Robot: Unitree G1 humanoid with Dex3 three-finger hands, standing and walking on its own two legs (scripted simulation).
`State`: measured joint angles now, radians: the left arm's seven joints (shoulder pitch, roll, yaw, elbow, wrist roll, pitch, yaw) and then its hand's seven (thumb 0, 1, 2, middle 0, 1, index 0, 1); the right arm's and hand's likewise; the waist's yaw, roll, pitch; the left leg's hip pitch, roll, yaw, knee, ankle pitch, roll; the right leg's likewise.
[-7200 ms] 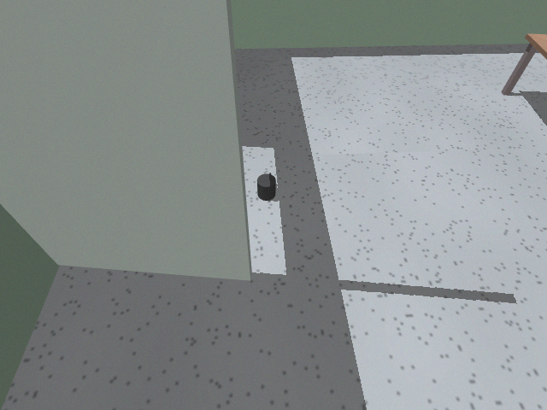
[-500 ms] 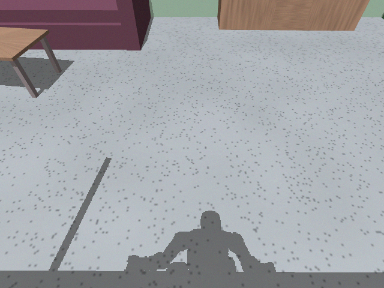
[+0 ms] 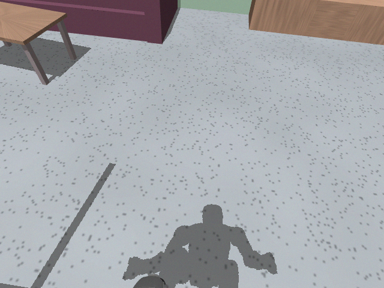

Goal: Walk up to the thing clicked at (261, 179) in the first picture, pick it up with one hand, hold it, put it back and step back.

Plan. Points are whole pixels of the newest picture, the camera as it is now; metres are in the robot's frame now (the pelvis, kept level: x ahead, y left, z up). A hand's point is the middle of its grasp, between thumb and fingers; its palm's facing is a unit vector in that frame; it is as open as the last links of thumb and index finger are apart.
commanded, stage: walk up
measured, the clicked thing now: out of the picture -0.04 +1.25 -0.71
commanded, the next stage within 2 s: none
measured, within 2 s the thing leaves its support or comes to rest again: neither
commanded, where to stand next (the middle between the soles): +0.75 -0.01 m, yaw -3 degrees
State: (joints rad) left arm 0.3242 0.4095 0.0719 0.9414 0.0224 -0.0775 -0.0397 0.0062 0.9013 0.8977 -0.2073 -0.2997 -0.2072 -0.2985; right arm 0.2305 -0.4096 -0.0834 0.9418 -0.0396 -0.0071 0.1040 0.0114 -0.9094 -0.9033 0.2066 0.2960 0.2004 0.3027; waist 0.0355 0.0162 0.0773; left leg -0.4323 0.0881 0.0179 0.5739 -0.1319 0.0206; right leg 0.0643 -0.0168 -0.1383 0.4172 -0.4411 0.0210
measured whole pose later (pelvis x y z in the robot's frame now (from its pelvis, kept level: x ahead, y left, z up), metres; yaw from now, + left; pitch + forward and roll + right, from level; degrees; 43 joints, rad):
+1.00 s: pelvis +0.44 +0.01 +0.00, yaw +5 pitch -4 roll -1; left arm 0.23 0.47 0.06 0.84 0.04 0.00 -0.05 0.01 0.91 0.90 -0.20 -0.30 -0.20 -0.30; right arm 0.31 -0.38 -0.06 0.85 -0.01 -0.01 0.06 0.01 -0.91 -0.90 0.21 0.30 0.20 0.30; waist -0.01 -0.08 0.10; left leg -0.38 -0.02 0.00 0.66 -0.23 0.05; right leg -0.32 -0.03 0.01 1.09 -0.54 -0.01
